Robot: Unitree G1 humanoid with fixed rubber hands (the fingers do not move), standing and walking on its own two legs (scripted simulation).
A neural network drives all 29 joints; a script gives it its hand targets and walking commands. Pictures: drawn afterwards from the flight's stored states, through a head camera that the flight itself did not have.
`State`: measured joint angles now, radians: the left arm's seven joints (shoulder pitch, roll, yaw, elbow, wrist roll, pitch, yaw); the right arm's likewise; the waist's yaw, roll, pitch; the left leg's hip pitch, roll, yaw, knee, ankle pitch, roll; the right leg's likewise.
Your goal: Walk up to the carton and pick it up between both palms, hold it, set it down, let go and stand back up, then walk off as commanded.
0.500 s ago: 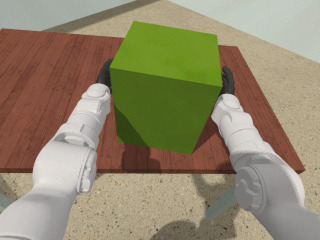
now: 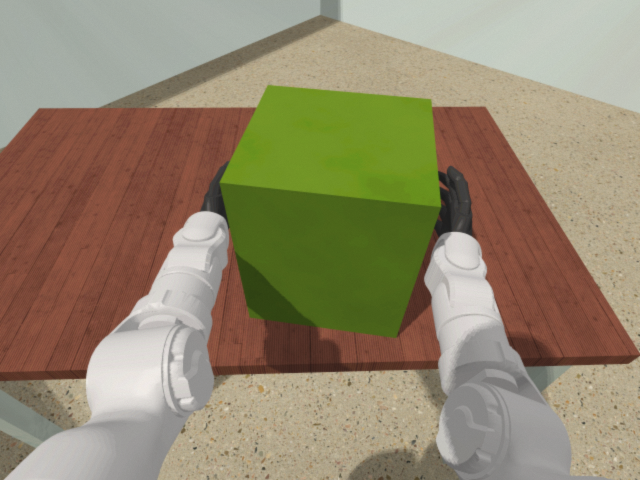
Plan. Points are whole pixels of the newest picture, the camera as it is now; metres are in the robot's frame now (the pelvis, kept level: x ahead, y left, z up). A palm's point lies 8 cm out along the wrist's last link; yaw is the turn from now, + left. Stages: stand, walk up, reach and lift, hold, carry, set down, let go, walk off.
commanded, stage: reach and lift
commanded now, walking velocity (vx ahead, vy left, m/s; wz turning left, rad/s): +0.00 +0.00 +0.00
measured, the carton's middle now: (334, 215) +0.44 -0.05 +0.10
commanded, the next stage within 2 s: none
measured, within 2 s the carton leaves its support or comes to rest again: leaves its support in 0.92 s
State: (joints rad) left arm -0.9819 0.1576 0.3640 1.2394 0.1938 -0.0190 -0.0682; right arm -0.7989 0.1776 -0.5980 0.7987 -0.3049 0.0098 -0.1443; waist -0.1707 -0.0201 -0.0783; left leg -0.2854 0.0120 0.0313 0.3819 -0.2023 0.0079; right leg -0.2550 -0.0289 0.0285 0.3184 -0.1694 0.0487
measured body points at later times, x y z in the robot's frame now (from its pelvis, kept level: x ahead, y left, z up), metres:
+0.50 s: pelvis +0.00 +0.00 +0.00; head +0.02 +0.03 +0.45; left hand +0.47 +0.10 +0.11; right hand +0.39 -0.20 +0.11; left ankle -0.01 +0.11 -0.75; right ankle -0.01 -0.15 -0.75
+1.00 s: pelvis +0.00 -0.01 +0.00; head +0.00 +0.03 +0.45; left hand +0.45 +0.11 +0.12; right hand +0.39 -0.19 +0.13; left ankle -0.01 +0.11 -0.75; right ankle -0.01 -0.15 -0.75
